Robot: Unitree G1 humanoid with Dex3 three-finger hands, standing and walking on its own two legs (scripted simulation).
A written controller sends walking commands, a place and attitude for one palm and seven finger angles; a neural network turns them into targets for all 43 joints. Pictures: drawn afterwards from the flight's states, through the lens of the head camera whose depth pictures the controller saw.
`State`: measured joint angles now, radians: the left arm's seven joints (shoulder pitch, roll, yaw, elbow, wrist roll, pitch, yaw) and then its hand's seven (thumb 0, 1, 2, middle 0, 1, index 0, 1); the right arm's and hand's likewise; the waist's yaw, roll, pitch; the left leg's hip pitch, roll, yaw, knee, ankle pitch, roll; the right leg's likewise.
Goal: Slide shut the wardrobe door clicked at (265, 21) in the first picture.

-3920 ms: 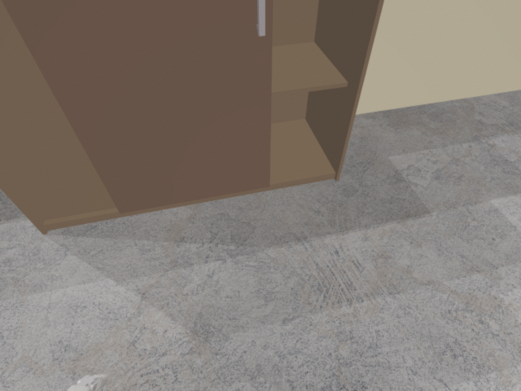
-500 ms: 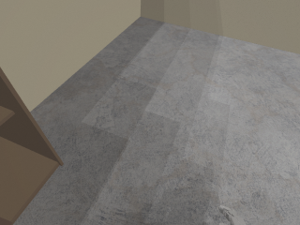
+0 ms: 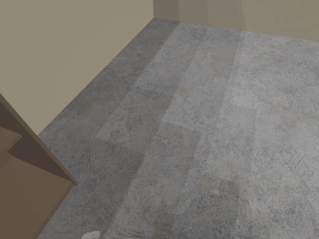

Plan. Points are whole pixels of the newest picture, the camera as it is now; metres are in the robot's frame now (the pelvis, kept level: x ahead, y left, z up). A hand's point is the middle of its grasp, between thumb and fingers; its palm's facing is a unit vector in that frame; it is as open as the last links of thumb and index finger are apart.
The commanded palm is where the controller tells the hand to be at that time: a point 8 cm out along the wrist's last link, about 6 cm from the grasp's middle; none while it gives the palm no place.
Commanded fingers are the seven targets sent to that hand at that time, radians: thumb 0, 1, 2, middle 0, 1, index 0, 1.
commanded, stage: turn to face it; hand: left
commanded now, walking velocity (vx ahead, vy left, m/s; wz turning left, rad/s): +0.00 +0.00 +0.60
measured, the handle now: out of the picture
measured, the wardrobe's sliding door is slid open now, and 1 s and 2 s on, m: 0.37 0.37 0.37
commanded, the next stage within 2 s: take the last steps up to it in 1.72 s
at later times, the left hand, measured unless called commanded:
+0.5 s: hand out of the picture +0.00 +0.27 -0.17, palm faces +0.32 -0.91 -0.27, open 7.4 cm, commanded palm none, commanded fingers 0.00 0.90 0.90 -0.20 -0.30 -0.20 -0.30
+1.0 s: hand out of the picture -0.08 +0.19 -0.15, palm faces +0.59 -0.76 -0.27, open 7.4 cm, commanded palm none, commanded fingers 0.00 0.90 0.90 -0.20 -0.30 -0.20 -0.30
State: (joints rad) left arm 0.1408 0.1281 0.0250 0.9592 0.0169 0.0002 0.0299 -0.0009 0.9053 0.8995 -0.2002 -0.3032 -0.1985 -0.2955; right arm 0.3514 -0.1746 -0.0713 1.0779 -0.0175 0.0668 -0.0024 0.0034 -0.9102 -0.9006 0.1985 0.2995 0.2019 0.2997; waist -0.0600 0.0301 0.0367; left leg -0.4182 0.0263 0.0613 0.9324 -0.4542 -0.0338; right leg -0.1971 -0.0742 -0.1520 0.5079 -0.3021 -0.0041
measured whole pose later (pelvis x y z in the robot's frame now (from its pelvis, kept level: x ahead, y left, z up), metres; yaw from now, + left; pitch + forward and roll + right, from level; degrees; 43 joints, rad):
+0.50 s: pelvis -0.01 +0.04 +0.00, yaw +17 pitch +1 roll -1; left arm 0.19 0.27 0.08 0.91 0.02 0.06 0.01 0.00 0.91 0.90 -0.20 -0.30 -0.19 -0.29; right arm 0.15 -0.25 -0.07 0.89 -0.03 0.02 0.01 0.00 -0.90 -0.90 0.20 0.30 0.20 0.30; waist 0.00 -0.02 0.07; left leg -0.32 0.01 0.02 0.52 -0.21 0.03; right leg -0.47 -0.09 -0.03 1.02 -0.41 0.09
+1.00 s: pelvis -0.01 -0.01 +0.00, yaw +37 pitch -1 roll +2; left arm 0.24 0.20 0.03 0.88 0.03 0.02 0.02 0.00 0.90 0.90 -0.20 -0.30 -0.20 -0.30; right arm 0.16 -0.25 -0.09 0.93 -0.02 0.09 0.04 0.00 -0.91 -0.90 0.20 0.30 0.20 0.30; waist 0.01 0.00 0.08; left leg -0.39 0.04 0.06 0.87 -0.43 -0.06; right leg -0.21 -0.16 -0.23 0.54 -0.30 0.01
